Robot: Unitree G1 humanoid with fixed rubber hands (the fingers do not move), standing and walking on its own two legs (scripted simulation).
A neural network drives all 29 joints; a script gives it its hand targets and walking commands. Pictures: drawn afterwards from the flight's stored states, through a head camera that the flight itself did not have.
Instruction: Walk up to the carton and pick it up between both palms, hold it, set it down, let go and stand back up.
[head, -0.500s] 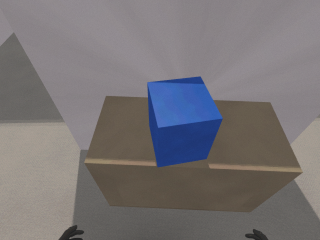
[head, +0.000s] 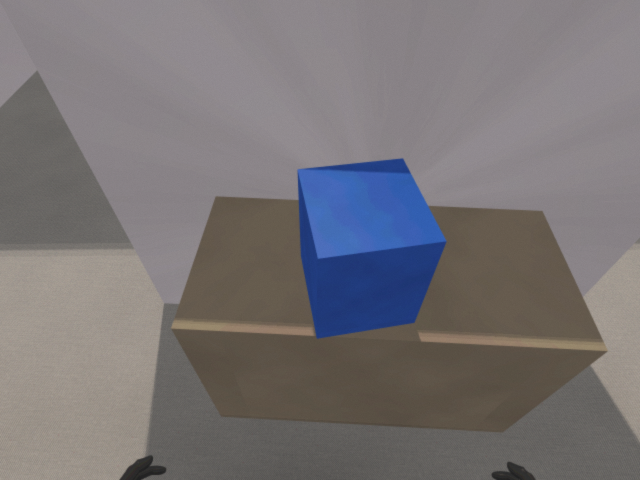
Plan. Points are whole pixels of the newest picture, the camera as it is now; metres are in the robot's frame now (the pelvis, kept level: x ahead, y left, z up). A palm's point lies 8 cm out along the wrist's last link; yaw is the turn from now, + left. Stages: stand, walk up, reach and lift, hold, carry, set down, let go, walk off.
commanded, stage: stand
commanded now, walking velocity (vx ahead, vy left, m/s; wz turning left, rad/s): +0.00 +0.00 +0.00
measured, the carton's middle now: (359, 250) +0.52 -0.05 -0.09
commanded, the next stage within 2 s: walk up in 1.50 s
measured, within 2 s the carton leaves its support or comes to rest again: neither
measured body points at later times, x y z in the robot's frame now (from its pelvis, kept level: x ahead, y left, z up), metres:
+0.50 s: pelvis +0.00 +0.00 +0.00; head +0.00 +0.00 +0.45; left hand +0.09 +0.26 -0.12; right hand +0.09 -0.27 -0.11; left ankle +0.02 +0.13 -0.73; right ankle +0.01 -0.12 -0.73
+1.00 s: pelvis +0.00 +0.00 +0.00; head +0.01 +0.00 +0.45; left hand +0.09 +0.27 -0.11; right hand +0.10 -0.27 -0.11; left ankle +0.02 +0.13 -0.73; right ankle +0.01 -0.12 -0.73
